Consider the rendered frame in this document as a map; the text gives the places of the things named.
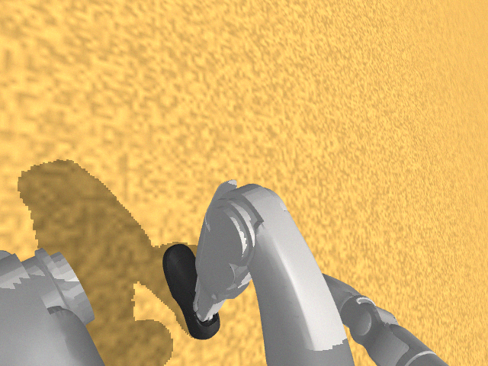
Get right robot arm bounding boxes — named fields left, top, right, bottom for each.
left=340, top=295, right=449, bottom=366

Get right robot foot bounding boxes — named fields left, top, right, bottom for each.
left=162, top=244, right=220, bottom=340

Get right robot hand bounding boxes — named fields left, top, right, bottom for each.
left=323, top=274, right=361, bottom=315

